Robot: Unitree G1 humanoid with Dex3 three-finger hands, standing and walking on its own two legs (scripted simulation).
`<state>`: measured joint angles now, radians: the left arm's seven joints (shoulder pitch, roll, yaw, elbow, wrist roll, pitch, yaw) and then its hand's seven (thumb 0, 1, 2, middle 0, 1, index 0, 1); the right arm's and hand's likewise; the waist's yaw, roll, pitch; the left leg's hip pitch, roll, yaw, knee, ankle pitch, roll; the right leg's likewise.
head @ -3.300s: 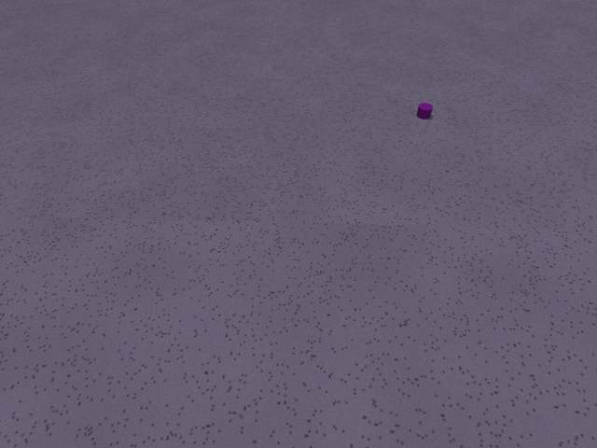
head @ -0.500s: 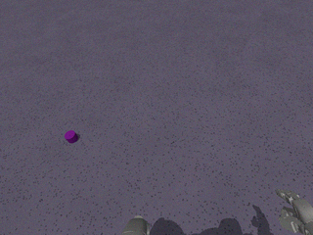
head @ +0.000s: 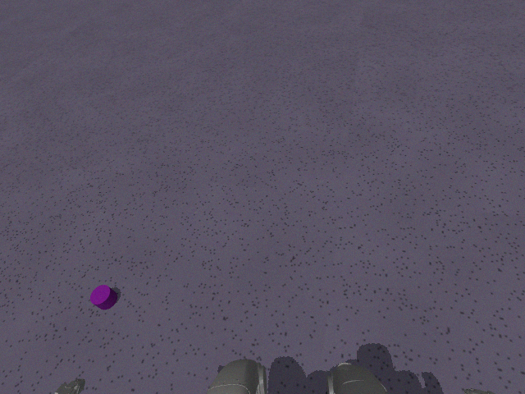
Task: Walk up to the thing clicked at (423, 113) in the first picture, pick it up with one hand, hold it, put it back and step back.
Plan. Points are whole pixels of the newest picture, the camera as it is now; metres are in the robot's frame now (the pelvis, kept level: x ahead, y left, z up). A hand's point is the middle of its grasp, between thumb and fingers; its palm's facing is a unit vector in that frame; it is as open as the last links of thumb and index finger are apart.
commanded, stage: walk up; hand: left
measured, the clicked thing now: (104, 297) +0.60 +0.76 -0.71
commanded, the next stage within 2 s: none
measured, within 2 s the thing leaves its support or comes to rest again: neither
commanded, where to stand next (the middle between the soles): +0.15 +0.71 m, yaw -27 degrees
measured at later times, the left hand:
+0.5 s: hand out of the picture +0.16 +0.54 -0.12, palm faces -0.21 -0.81 -0.54, open 7.4 cm
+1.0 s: hand out of the picture +0.21 +0.81 -0.13, palm faces -0.23 -0.72 -0.66, open 7.4 cm
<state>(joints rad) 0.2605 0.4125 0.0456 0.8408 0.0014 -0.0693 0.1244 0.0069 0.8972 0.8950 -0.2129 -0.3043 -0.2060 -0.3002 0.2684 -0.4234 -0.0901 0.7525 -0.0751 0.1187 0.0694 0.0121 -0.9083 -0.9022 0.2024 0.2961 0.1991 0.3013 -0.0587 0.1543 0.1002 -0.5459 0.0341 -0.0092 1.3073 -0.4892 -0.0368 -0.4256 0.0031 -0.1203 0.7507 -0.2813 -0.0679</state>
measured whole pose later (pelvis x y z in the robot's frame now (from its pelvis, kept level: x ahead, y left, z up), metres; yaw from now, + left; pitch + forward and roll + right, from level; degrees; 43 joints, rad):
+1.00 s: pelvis +0.03 +0.51 -0.04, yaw -17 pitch -3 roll +1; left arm 0.27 0.51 0.10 0.81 0.05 -0.05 0.10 0.01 0.89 0.90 -0.22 -0.31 -0.21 -0.30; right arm 0.18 -0.51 -0.15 0.65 -0.07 0.10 0.08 0.01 -0.91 -0.90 0.20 0.30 0.20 0.30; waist 0.02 0.06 0.15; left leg -0.45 0.09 -0.02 1.05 -0.57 -0.06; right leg -0.62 -0.18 0.22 0.93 -0.35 -0.02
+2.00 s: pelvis +0.09 +0.78 +0.02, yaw -28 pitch -2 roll +1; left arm 0.24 0.43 0.09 0.94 0.03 0.04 -0.07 0.01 0.90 0.90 -0.21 -0.30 -0.20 -0.30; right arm 0.43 -0.44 -0.06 0.94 -0.03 -0.06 -0.02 0.01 -0.90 -0.90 0.21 0.30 0.21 0.30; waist -0.03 -0.08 0.12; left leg -0.17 0.08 0.05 0.63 -0.42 -0.05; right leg -0.53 -0.05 0.05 0.91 -0.30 0.00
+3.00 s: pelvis +0.10 +0.73 +0.03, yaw -30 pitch -3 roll +0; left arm 0.09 0.35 0.03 1.08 0.01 0.00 -0.01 0.01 0.90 0.90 -0.21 -0.30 -0.20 -0.30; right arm 0.09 -0.38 0.00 1.08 -0.01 0.01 0.03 0.01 -0.91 -0.90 0.20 0.30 0.20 0.30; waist 0.00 0.02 0.10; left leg -0.32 0.04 0.00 0.52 -0.15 -0.02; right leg -0.21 -0.01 -0.02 0.58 -0.31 0.00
